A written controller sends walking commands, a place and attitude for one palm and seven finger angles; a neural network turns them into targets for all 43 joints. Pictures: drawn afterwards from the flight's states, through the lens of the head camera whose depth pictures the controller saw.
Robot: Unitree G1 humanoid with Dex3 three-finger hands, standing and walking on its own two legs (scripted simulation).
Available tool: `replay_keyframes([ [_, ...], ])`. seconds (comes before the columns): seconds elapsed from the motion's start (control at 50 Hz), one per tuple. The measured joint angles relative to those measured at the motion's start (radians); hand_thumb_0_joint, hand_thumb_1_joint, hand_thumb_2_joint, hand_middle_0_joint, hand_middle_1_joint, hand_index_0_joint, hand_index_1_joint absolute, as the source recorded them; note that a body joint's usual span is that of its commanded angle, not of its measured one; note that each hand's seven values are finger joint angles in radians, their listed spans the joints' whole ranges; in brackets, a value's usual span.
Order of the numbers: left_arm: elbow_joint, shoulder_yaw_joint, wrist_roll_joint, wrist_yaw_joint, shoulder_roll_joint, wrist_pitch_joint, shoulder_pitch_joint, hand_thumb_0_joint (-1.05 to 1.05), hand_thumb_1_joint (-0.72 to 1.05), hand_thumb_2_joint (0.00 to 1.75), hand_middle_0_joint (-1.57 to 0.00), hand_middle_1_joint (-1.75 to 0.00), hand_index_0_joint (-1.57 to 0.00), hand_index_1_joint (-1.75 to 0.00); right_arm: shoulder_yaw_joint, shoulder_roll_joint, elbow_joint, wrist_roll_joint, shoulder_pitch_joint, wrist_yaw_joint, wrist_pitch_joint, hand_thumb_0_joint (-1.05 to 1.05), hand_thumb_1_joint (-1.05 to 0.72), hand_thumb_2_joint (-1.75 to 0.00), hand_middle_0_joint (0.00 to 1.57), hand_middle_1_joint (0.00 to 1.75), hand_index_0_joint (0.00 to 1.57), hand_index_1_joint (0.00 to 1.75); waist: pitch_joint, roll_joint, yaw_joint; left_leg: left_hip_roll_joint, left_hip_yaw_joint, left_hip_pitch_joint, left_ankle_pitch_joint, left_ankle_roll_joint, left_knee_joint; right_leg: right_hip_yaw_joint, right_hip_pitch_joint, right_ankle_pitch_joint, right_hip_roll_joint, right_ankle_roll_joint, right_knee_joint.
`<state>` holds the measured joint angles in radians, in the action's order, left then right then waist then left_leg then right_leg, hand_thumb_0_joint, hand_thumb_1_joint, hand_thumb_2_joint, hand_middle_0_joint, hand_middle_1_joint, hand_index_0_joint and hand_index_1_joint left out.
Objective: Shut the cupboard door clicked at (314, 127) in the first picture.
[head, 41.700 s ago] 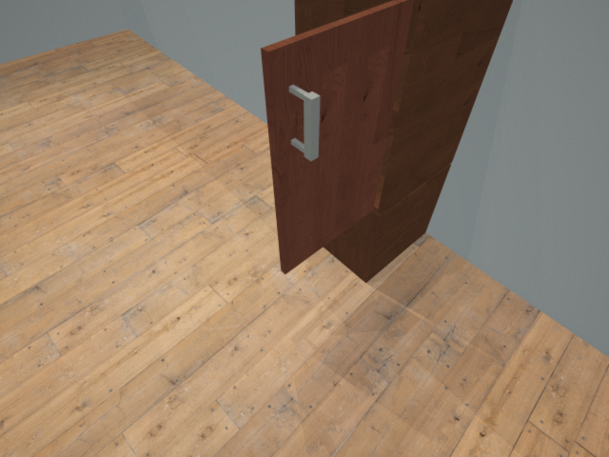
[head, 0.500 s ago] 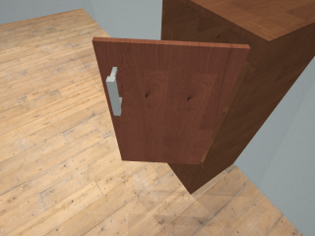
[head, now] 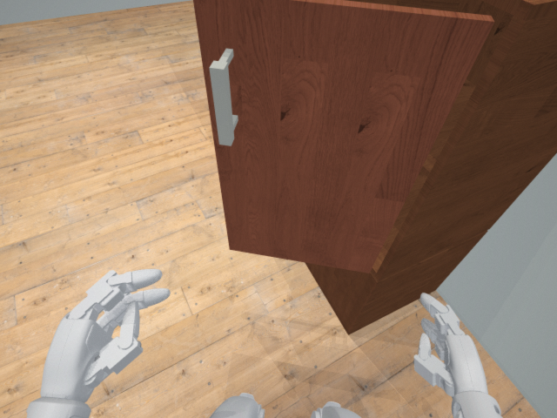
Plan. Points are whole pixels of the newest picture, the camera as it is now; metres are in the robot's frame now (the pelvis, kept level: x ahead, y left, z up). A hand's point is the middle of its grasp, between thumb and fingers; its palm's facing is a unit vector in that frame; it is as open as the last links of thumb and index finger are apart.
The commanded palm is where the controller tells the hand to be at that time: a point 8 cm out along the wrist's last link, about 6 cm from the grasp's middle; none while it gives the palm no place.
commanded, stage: raise the hand and make a fist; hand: left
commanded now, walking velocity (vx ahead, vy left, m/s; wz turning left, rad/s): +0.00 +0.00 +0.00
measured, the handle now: (227, 99) +0.50 +0.14 +0.19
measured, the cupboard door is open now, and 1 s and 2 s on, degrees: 54 54 54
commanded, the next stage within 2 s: bring the fist close to the handle in 1.36 s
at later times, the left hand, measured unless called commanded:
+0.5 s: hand (129, 279) +0.24 +0.21 +0.12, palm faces -0.04 -1.00 -0.04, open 3.4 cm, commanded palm +0.21 +0.26 +0.14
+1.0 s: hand (89, 215) +0.27 +0.24 +0.19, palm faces -0.02 -1.00 -0.07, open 3.1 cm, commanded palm +0.24 +0.28 +0.20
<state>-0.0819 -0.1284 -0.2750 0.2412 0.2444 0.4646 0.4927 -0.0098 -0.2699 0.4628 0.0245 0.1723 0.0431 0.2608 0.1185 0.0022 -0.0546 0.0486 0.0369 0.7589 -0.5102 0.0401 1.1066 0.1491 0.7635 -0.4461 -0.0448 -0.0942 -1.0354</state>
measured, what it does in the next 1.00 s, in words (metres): rises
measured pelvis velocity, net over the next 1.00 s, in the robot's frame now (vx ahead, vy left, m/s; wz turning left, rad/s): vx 0.03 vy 0.05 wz -0.02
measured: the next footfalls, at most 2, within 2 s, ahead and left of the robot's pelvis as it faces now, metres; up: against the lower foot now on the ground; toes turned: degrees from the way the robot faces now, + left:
none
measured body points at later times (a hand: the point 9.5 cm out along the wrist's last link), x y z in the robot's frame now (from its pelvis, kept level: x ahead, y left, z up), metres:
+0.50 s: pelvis +0.03 +0.03 +0.04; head +0.05 +0.03 +0.49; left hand +0.23 +0.26 +0.13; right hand +0.18 -0.22 -0.03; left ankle +0.02 +0.09 -0.66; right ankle +0.05 -0.06 -0.66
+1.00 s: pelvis +0.03 +0.05 +0.06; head +0.01 +0.04 +0.51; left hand +0.27 +0.29 +0.20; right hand +0.22 -0.17 +0.00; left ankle +0.02 +0.09 -0.66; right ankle +0.05 -0.06 -0.66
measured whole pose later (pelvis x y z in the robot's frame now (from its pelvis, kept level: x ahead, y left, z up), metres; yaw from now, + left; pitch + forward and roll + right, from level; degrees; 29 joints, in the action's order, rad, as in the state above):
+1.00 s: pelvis +0.03 +0.05 +0.06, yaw -1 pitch -1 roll -2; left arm -0.22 -0.20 -0.29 0.25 0.31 -0.06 0.23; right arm -0.09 -0.24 0.58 0.06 0.25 0.06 0.23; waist 0.05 0.05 -0.06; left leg 0.09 0.00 0.27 -0.35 0.10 0.63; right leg 0.07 0.29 -0.29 -0.02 -0.02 -0.58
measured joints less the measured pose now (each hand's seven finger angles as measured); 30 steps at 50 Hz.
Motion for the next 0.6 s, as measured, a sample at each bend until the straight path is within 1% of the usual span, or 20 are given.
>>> replay_keyframes([
  [0.04, -0.008, 0.011, -0.002, 0.031, 0.011, -0.028, -0.046, 0.02, 0.9, 0.9, -0.58, -0.71, -0.58, -0.71, -0.026, 0.019, 0.016, 0.006, 0.006, 0.003, -0.008, 0.01, -0.9, -0.9, 0.2, 0.3, 0.2, 0.3, -0.008, 0.01, 0.002, -0.004, 0.006, -0.011, 0.007, -0.002, -0.013, 0.004, -0.015, 0.01, -0.005, 0.0, 0.02],
  [0.1, -0.006, 0.014, -0.005, 0.062, 0.028, -0.128, -0.089, 0.02, 0.9, 0.9, -0.63, -0.77, -0.63, -0.77, -0.052, 0.052, 0.028, 0.014, 0.034, 0.005, -0.031, 0.01, -0.9, -0.9, 0.2, 0.3, 0.21, 0.3, -0.015, 0.019, 0.016, -0.007, -0.003, -0.047, 0.022, -0.002, -0.056, -0.007, -0.046, 0.027, -0.009, 0.003, 0.061],
  [0.14, -0.006, 0.002, -0.014, 0.061, 0.033, -0.19, -0.092, 0.02, 0.9, 0.9, -0.67, -0.81, -0.67, -0.81, -0.061, 0.067, 0.032, 0.016, 0.063, 0.008, -0.044, 0.01, -0.9, -0.9, 0.2, 0.3, 0.21, 0.3, -0.017, 0.024, 0.029, -0.008, -0.014, -0.078, 0.033, 0.0, -0.092, -0.021, -0.071, 0.038, -0.011, 0.006, 0.089],
  [0.18, -0.011, -0.019, -0.026, 0.045, 0.032, -0.224, -0.08, 0.02, 0.9, 0.9, -0.71, -0.85, -0.71, -0.85, -0.062, 0.073, 0.037, 0.015, 0.092, 0.009, -0.05, 0.01, -0.9, -0.9, 0.2, 0.3, 0.21, 0.3, -0.016, 0.027, 0.04, -0.007, -0.025, -0.107, 0.042, 0.002, -0.128, -0.035, -0.093, 0.047, -0.011, 0.009, 0.116],
  [0.22, -0.021, -0.04, -0.035, 0.027, 0.027, -0.229, -0.065, 0.02, 0.9, 0.9, -0.75, -0.89, -0.75, -0.89, -0.058, 0.069, 0.046, 0.014, 0.119, 0.01, -0.047, 0.01, -0.9, -0.9, 0.2, 0.3, 0.21, 0.3, -0.017, 0.03, 0.047, -0.005, -0.033, -0.13, 0.05, 0.005, -0.156, -0.045, -0.112, 0.054, -0.011, 0.013, 0.137],
  [0.28, -0.04, -0.057, -0.043, 0.014, 0.021, -0.209, -0.048, 0.02, 0.9, 0.9, -0.8, -0.95, -0.8, -0.95, -0.045, 0.048, 0.063, 0.013, 0.148, 0.009, -0.036, 0.01, -0.9, -0.9, 0.2, 0.3, 0.21, 0.3, -0.022, 0.034, 0.049, 0.0, -0.04, -0.152, 0.056, 0.013, -0.182, -0.054, -0.132, 0.059, -0.007, 0.019, 0.159],
  [0.32, -0.051, -0.056, -0.045, 0.018, 0.018, -0.195, -0.04, 0.02, 0.9, 0.9, -0.84, -0.99, -0.83, -0.99, -0.035, 0.03, 0.075, 0.014, 0.157, 0.01, -0.027, 0.01, -0.9, -0.9, 0.2, 0.3, 0.21, 0.3, -0.025, 0.034, 0.047, 0.003, -0.042, -0.163, 0.058, 0.018, -0.193, -0.058, -0.142, 0.06, -0.004, 0.024, 0.168],
  [0.38, -0.068, -0.045, -0.042, 0.026, 0.017, -0.194, -0.035, 0.02, 0.9, 0.9, -0.89, -1.05, -0.89, -1.05, -0.021, 0.007, 0.088, 0.018, 0.158, 0.014, -0.016, 0.01, -0.9, -0.9, 0.2, 0.3, 0.21, 0.3, -0.029, 0.032, 0.042, 0.008, -0.045, -0.18, 0.06, 0.026, -0.207, -0.062, -0.159, 0.062, -0.001, 0.032, 0.181],
  [0.48, -0.102, -0.025, -0.028, 0.006, 0.018, -0.223, -0.041, 0.02, 0.9, 0.9, -0.98, -1.15, -0.98, -1.15, -0.008, -0.006, 0.09, 0.023, 0.133, 0.021, 0.004, 0.01, -0.9, -0.9, 0.2, 0.3, 0.21, 0.3, -0.038, 0.029, 0.039, 0.015, -0.047, -0.226, 0.065, 0.038, -0.238, -0.068, -0.207, 0.067, 0.004, 0.043, 0.213],
  [0.6, -0.14, -0.016, -0.008, -0.024, 0.023, -0.277, -0.079, 0.02, 0.9, 0.9, -1.09, -1.27, -1.09, -1.27, -0.023, 0.009, 0.075, 0.026, 0.096, 0.017, 0.018, 0.01, -0.9, -0.9, 0.2, 0.3, 0.2, 0.3, -0.041, 0.033, 0.029, 0.023, -0.046, -0.295, 0.08, 0.048, -0.291, -0.072, -0.278, 0.083, 0.01, 0.055, 0.268],
])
